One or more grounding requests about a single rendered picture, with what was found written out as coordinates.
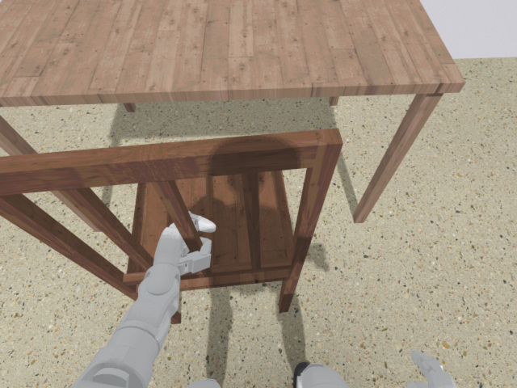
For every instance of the robot right thigh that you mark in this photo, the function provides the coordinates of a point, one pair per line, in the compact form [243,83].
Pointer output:
[320,377]

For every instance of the robot right foot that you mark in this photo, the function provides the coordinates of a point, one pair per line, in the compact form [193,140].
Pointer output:
[298,370]

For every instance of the left robot hand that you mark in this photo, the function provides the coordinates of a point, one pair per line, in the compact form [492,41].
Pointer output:
[171,247]

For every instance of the table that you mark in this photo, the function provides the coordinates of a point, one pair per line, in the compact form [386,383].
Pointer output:
[69,52]

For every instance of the left robot forearm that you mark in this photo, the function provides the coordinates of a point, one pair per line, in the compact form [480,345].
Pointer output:
[128,358]

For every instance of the right robot hand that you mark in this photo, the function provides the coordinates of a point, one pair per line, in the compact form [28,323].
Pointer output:
[432,370]

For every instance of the chair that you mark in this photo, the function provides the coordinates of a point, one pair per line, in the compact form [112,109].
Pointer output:
[235,182]

